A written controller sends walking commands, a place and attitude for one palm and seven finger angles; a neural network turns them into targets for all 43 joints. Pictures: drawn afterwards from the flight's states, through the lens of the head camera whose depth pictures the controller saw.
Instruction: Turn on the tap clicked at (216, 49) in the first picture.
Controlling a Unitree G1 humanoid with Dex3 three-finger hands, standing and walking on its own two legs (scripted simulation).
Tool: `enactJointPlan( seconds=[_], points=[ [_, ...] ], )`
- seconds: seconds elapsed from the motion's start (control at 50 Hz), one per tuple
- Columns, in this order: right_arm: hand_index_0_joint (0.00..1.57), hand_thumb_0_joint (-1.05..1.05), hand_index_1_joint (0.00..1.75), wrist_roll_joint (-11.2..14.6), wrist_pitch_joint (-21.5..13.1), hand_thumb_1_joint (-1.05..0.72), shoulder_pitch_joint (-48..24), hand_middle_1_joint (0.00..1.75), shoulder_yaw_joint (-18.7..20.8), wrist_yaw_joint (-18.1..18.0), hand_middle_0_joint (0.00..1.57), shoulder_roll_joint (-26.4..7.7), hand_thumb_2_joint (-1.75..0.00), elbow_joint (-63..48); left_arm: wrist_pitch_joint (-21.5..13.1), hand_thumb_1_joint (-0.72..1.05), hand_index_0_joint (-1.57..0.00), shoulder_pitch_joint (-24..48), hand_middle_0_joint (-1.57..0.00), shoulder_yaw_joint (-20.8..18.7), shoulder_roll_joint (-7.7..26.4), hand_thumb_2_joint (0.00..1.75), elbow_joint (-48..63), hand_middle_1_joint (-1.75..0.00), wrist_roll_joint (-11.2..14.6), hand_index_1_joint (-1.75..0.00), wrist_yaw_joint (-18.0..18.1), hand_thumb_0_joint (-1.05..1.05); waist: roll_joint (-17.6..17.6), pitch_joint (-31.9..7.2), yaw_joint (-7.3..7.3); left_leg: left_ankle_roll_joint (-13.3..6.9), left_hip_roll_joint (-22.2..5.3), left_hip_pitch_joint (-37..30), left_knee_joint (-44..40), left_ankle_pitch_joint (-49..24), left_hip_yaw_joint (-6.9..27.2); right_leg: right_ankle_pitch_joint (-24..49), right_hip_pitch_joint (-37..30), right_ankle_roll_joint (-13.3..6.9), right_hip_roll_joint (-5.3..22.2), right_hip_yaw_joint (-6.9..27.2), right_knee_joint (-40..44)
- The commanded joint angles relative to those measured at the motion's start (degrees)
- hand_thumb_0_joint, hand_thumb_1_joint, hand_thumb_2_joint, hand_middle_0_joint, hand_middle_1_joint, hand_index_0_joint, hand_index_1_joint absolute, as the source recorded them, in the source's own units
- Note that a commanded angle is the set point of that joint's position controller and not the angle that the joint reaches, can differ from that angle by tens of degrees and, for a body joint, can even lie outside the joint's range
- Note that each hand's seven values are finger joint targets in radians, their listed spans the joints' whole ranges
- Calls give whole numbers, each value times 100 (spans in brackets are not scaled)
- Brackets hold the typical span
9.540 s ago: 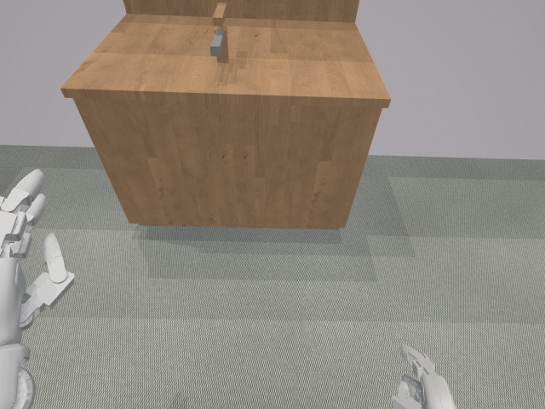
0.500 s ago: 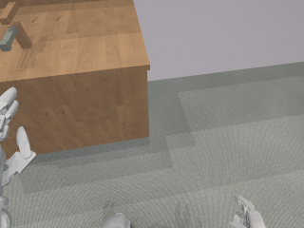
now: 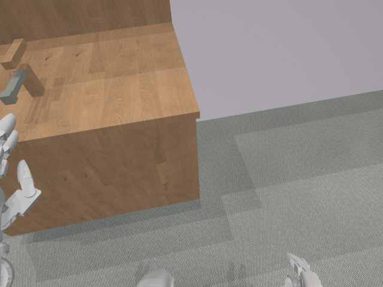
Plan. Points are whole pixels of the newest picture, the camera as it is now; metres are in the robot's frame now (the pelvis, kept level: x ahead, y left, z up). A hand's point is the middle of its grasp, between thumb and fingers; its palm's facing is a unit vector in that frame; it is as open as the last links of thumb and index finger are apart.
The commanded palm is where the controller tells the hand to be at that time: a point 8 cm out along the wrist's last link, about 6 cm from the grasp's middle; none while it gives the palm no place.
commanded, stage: take the last steps up to it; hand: left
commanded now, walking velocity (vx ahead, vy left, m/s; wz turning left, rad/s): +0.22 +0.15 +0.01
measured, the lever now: (8, 97) +0.55 +0.55 +0.07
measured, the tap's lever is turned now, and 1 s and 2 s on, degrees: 0 0 0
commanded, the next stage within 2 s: come to a stop and stand still in 0.56 s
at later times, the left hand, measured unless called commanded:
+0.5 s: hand (28, 148) +0.29 +0.28 +0.18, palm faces +0.38 -0.78 -0.50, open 7.5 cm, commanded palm +0.24 +0.34 +0.18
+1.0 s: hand (4, 132) +0.33 +0.35 +0.18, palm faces +0.38 -0.84 -0.39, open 7.5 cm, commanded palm +0.27 +0.39 +0.18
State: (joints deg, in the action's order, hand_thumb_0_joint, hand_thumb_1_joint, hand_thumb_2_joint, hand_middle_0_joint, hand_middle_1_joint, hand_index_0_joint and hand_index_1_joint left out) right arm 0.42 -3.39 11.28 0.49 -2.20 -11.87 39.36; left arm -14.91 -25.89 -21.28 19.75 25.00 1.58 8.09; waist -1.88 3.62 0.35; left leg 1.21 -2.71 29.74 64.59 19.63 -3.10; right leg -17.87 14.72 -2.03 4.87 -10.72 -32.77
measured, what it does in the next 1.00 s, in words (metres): steps to the left: left foot, then right foot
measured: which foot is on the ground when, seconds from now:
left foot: up 0.00-0.16, down 0.18-0.48, up 0.50-0.80, down 0.82-1.00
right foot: down 0.00-0.18, up 0.20-0.44, down 0.46-0.84, up 0.86-1.00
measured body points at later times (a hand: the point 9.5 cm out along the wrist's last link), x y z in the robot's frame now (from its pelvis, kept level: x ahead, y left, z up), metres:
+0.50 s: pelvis +0.08 +0.06 -0.01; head +0.10 +0.03 +0.44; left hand +0.27 +0.32 +0.21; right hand +0.24 -0.14 -0.12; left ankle +0.10 +0.17 -0.73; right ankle +0.10 -0.01 -0.74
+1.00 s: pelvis +0.10 +0.11 +0.00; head +0.13 +0.13 +0.45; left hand +0.30 +0.40 +0.20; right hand +0.27 -0.11 -0.07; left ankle +0.15 +0.24 -0.73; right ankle +0.09 +0.01 -0.70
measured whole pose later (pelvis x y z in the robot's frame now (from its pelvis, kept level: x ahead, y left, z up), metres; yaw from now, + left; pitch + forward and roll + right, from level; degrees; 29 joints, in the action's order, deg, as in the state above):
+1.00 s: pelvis +0.10 +0.11 +0.00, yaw -1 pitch -1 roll +0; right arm -0.2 -5.2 10.2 -0.3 -1.9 -8.5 32.9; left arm -11.1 -25.2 -22.3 23.3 31.7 2.7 9.0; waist 2.4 4.9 0.1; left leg 0.3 -4.2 16.6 28.4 10.7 -5.5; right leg -26.1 19.2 1.9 0.3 -4.3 -45.5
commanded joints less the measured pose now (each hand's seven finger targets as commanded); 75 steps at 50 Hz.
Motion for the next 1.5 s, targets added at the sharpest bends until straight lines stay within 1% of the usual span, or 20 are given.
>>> enactJointPlan(
  seconds=[0.0, 0.12, 0.16, 0.2, 0.3, 0.42, 0.48, 0.54, 0.58, 0.7, 0.76, 0.82, 0.86, 0.92, 1.08, 1.16, 1.26, 1.32, 1.4, 1.48],
  points=[
    [20, 0, 30, -48, -310, -90, -444, 30, 214, -16, 20, -421, -90, -1138, -453, 90, -20, 92, -20, -654, 1161, 90, 1506, -30, -56, -30, 144, 0, 980, -839, 50, -56, -176, -131, -1888, -316, -358, 3087, -935, -489, 1360, 1007, 1129],
    [20, 0, 30, -44, -361, -90, -272, 30, 349, -140, 20, -457, -90, -1331, -371, 90, -20, 284, -20, -788, 1262, 90, 1947, -30, -45, -30, 302, 0, 543, -1059, -34, -128, 163, -1942, -3867, -957, -805, 1575, -523, -187, 990, 858, 261],
    [20, 0, 30, 30, -378, -90, -145, 30, 468, -152, 20, -759, -90, -1382, -402, 90, -20, 411, -20, -699, 1139, 90, 2010, -30, -1, -30, 283, 0, -1507, -1192, -127, -765, -1252, -3112, -4311, -2097, 1228, -910, 1135, 284, 1, 251, -2007],
    [20, 0, 30, 23, -444, -90, -262, 30, 415, -134, 20, -656, -90, -1327, -409, 90, -20, 211, -20, -835, 1328, 90, 1420, -30, 11, -30, 228, 0, -1646, -1115, -76, -1583, -1954, -2610, -4768, -1386, 2398, -1969, 1869, 258, -72, 775, -3554],
    [20, 0, 30, 70, -609, -90, -273, 30, 355, -38, 20, -581, -90, -1197, -364, 90, -20, -164, -20, -644, 1067, 90, 2022, -30, 95, -30, 124, 0, -1136, -1033, -28, -1239, -1214, -2044, -4518, -2199, 822, -858, 1299, 362, 6, 509, -2214],
    [20, 0, 30, 26, -555, -90, -301, 30, 207, -143, 20, -596, -90, -1129, -85, 90, -20, -36, -20, -723, 1165, 90, 1377, -30, 65, -30, 184, 0, -488, -1043, 27, -721, -995, -1218, -3805, -967, 302, 43, -548, 288, -172, 279, 409],
    [20, 0, 30, 24, -449, -90, -343, 30, 243, -79, 20, -566, -90, -1195, 3, 90, -20, 483, -20, -756, 1283, 90, 844, -30, 127, -30, 177, 0, 2138, -598, 26, -48, 203, 654, -693, 1070, -80, 158, -908, -755, 2126, 4051, 1941],
    [20, 0, 30, 5, -357, -90, -468, 30, 113, -9, 20, -488, -90, -993, -162, 90, -20, 760, -20, -712, 1294, 90, 1098, -30, 83, -30, 128, 0, 880, -548, -57, 98, -71, 809, 292, 219, 466, 2001, -894, -728, 1816, 2661, 1549],
    [20, 0, 30, -19, -327, -90, -486, 30, 122, -46, 20, -485, -90, -1002, -273, 90, -20, 380, -20, -568, 1125, 90, 1035, -30, -15, -30, 121, 0, 901, -665, -43, 88, -117, 596, -239, 39, 250, 3419, -1099, -536, 1518, 1703, 1248],
    [20, 0, 30, -62, -303, -90, -486, 30, 178, -84, 20, -404, -90, -1372, -244, 90, -20, -215, -20, -729, 1180, 90, 1744, -30, 1, -30, 269, 0, 1144, -1142, 132, 15, 114, -615, -2714, -284, -481, 3975, -1428, -465, 1225, 1088, 862],
    [20, 0, 30, -58, -244, -90, -297, 30, 229, -181, 20, -456, -90, -1413, -147, 90, -20, -165, -20, -736, 1140, 90, 1871, -30, 50, -30, 303, 0, 775, -1269, -33, 29, 139, -1892, -3997, -1440, -433, 2870, -938, -99, 780, 824, 370],
    [20, 0, 30, 29, -225, -90, -232, 30, 383, -193, 20, -772, -90, -1516, -163, 90, -20, 140, -20, -680, 1167, 90, 1812, -30, 83, -30, 215, 0, -819, -1168, 26, -625, -1513, -2549, -4341, -3979, 1273, -1021, 407, 353, -257, 626, -914],
    [20, 0, 30, -114, -327, -90, -260, 30, 299, -167, 20, -615, -90, -1382, -198, 90, -20, 164, -20, -742, 1251, 90, 1836, -30, 54, -30, 150, 0, -1575, -1133, -30, -1023, -1921, -2705, -4551, -4586, 1817, -1530, 1027, 369, -288, 951, -2054],
    [20, 0, 30, -50, -439, -90, -240, 30, 300, 23, 20, -648, -90, -1365, -76, 90, -20, 6, -20, -457, 976, 90, 2056, -30, 72, -30, 104, 0, -1152, -1223, -56, -799, -1521, -2555, -4320, -3935, 891, -834, 685, 352, -372, 801, -1421],
    [20, 0, 30, -22, -436, -90, -336, 30, 124, -3, 20, -587, -90, -1375, 192, 90, -20, 206, -20, -561, 1092, 90, 1745, -30, 98, -30, 119, 0, -847, -921, -48, -375, -1114, -1232, -4177, -1044, 327, 282, -865, 351, -414, 624, 937],
    [20, 0, 30, 9, -351, -90, -373, 30, 61, -32, 20, -395, -90, -1322, 415, 90, -20, 203, -20, -460, 1065, 90, 1323, -30, 223, -30, 96, 0, 1210, -620, -32, 55, 49, -1025, -2196, 339, 8, 354, 158, -416, 1019, 2666, 1975],
    [20, 0, 30, -13, -348, -90, -606, 30, -54, -152, 20, -372, -90, -1209, 285, 90, -20, 364, -20, -474, 1095, 90, 1516, -30, 130, -30, 186, 0, 821, -881, 25, 14, 81, -832, -2523, 231, 138, 2282, -772, -510, 862, 1792, 1366],
    [20, 0, 30, -33, -306, -90, -415, 30, 23, -190, 20, -492, -90, -1219, 237, 90, -20, 238, -20, -430, 1031, 90, 1546, -30, 120, -30, 195, 0, 531, -1034, -11, -56, 95, -1651, -3824, -704, 123, 1682, -705, -229, 582, 1630, 1201],
    [20, 0, 30, -70, -261, -90, -527, 30, 18, -240, 20, -638, -90, -1324, 106, 90, -20, 171, -20, -426, 1067, 90, 1592, -30, 84, -30, 179, 0, -1030, -672, 51, -464, -1007, -1187, -4808, -1326, 1264, 289, -561, 230, -243, 1078, 618],
    [20, 0, 30, -60, -389, -90, -402, 30, 76, -243, 20, -645, -90, -1298, 17, 90, -20, 301, -20, -347, 975, 90, 1482, -30, 12, -30, 167, 0, -714, -719, 62, -403, -851, -734, -4692, -689, 957, 493, -930, 225, -241, 1083, 618]
  ],
)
